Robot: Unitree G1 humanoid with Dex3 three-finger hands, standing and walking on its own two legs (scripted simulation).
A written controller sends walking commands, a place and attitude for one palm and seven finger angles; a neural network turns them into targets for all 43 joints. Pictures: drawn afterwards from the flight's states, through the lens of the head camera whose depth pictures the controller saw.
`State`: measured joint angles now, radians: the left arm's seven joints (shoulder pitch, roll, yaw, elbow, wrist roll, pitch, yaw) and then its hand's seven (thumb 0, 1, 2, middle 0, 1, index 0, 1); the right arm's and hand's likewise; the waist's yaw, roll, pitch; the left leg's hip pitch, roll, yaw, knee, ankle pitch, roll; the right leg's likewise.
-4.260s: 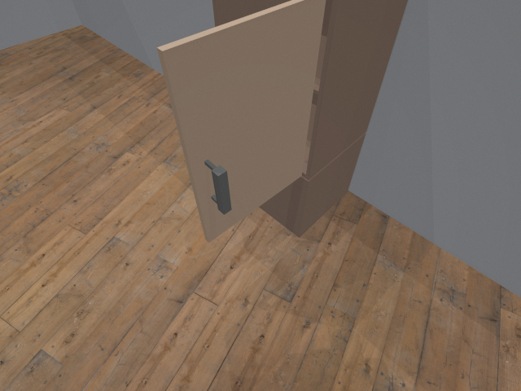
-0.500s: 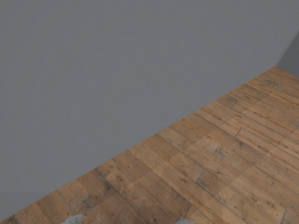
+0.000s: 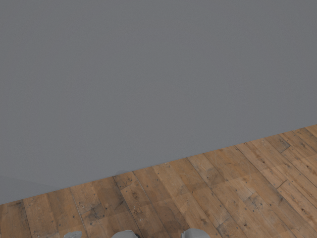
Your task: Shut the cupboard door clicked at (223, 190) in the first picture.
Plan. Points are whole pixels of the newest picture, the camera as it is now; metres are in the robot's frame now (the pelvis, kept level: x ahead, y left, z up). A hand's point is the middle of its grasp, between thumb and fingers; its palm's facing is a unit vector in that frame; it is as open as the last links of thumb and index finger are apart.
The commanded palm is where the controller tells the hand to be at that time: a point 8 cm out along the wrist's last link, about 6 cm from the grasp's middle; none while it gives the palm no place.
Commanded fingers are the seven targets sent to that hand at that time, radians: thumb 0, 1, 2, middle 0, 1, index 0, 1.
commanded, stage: turn to face it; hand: left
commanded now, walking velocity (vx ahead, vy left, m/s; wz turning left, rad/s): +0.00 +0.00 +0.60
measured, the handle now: out of the picture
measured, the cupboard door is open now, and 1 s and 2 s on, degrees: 87 87 87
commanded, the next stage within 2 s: none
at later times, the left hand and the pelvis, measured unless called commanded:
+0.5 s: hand out of the picture +0.02 +0.12 -0.15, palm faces +0.33 -0.91 -0.25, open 7.4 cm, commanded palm none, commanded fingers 0.00 0.90 0.90 -0.20 -0.30 -0.20 -0.30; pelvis +0.04 -0.08 +0.01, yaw +20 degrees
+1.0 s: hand out of the picture +0.00 +0.10 -0.14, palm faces +0.59 -0.74 -0.31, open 7.4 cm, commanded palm none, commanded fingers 0.00 0.90 0.90 -0.20 -0.30 -0.20 -0.30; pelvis +0.06 -0.12 +0.00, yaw +38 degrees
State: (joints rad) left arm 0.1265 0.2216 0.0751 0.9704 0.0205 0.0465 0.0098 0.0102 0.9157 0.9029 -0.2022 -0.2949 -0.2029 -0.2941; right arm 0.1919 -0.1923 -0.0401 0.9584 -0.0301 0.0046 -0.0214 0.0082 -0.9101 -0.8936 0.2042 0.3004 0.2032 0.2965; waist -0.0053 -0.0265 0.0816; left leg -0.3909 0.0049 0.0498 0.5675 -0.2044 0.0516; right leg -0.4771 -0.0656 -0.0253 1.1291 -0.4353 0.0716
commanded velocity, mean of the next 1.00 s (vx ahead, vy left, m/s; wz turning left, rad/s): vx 0.00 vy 0.00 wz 0.60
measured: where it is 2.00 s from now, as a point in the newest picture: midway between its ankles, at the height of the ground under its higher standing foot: outside the picture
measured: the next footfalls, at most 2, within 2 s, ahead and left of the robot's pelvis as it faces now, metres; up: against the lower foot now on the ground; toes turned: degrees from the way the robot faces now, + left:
right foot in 0.22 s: +0.07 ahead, -0.18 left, +0.00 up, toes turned +7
left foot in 0.58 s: +0.04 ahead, +0.06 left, +0.00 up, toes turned +28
